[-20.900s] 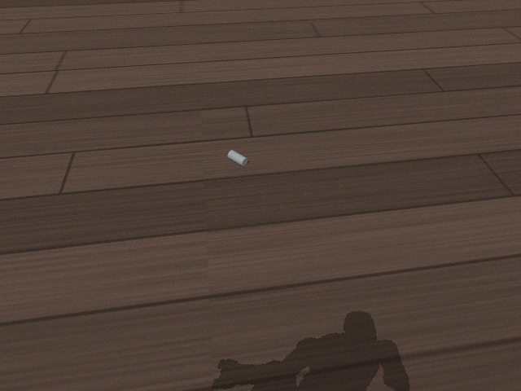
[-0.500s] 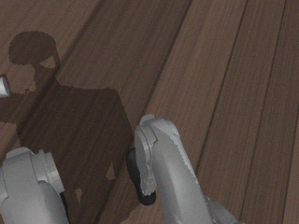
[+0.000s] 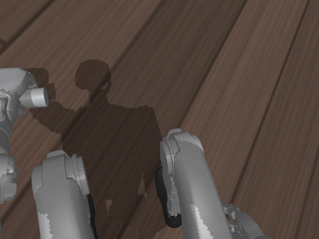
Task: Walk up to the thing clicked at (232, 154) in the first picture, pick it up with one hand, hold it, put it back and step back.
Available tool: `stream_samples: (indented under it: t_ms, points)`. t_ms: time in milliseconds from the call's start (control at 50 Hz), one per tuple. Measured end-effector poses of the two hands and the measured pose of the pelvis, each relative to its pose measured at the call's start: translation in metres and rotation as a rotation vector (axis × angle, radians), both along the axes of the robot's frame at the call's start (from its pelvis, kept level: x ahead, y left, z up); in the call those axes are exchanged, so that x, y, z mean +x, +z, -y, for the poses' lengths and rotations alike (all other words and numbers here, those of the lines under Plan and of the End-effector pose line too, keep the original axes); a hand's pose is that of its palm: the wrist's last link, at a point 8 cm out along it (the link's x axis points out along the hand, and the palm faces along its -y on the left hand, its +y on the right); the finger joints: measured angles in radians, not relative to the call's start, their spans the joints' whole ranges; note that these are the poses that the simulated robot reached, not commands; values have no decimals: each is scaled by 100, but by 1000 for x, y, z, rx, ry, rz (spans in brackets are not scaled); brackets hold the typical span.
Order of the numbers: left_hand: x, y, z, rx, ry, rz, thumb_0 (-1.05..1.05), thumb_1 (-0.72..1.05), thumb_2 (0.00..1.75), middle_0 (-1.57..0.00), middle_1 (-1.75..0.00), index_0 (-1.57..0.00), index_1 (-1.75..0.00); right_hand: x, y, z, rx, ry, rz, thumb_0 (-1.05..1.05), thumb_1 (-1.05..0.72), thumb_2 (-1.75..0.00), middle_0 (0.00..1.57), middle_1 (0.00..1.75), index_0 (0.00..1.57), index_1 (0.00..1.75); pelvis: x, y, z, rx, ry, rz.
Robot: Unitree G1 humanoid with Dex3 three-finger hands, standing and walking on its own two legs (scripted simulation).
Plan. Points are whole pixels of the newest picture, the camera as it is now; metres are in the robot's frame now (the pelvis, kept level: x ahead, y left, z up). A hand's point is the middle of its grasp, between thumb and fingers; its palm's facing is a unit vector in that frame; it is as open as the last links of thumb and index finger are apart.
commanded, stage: lift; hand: left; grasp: from above
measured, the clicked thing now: (23, 99) +0.47 +0.27 -0.20
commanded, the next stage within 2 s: hold in 1.82 s
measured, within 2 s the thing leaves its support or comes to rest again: neither
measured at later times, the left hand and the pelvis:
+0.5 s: hand out of the picture +0.43 +0.29 -0.09, palm faces -0.51 -0.07 -0.86, open 7.9 cm; pelvis +0.00 +0.00 +0.05, yaw +3 degrees
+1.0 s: hand out of the picture +0.37 +0.29 +0.10, palm faces -0.47 -0.12 -0.88, open 8.0 cm; pelvis +0.01 +0.00 +0.20, yaw +6 degrees
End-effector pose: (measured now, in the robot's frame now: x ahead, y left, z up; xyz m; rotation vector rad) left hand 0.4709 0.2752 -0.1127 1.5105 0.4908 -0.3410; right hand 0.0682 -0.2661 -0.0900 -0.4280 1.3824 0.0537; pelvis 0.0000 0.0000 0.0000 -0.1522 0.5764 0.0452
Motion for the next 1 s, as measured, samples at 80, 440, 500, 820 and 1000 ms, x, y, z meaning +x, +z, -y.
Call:
stream_samples:
  t_ms: [80, 440, 500, 820, 1000]
  points:
    - [-1, 5, 2, -9, -25, 25, -1, 29, 13, -102, -6, -102, -8, -11, 4, 6, -33, -28, -24, 0, -91, -90, 21, 30, 20, 30, -2, 2, 1, 3, 3, 3]
    - [-20, 69, -11, 7, 42, -1, -1, 31, 14, -99, -8, -99, -9, -10, 32, 4, -49, -133, -2, 0, -90, -90, 21, 30, 20, 30, -3, 40, -1, 25, 25, -34]
    - [-29, 83, -14, -4, 43, -8, -1, 31, 15, -99, -9, -99, -10, -3, 38, 1, -38, -133, 14, 0, -90, -90, 21, 30, 20, 30, -3, 51, -2, 29, 29, -35]
    - [-77, 189, -21, -40, 40, 51, 0, 30, 18, -98, -11, -99, -12, 65, 114, -6, -39, -117, 188, 0, -90, -90, 21, 30, 20, 30, 1, 131, -3, 51, 57, -6]
    - [-98, 271, -15, -47, 65, 40, 0, 29, 20, -98, -12, -98, -13, 87, 177, -14, -17, -133, 257, 0, -89, -90, 21, 30, 20, 30, 10, 197, -4, 75, 66, 58]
